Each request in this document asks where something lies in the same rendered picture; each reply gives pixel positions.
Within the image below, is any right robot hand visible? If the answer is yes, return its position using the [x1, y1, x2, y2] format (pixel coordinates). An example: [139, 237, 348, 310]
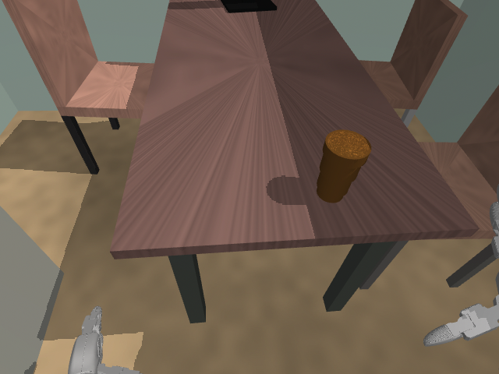
[423, 184, 499, 347]

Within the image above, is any table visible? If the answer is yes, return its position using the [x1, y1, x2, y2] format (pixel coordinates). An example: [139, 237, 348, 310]
[110, 0, 479, 323]

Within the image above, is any left robot hand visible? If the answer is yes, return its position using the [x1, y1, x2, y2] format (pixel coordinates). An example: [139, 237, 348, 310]
[68, 306, 143, 374]

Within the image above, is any chair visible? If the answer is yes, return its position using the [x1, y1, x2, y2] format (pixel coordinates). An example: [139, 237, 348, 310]
[359, 85, 499, 289]
[2, 0, 154, 175]
[359, 0, 468, 128]

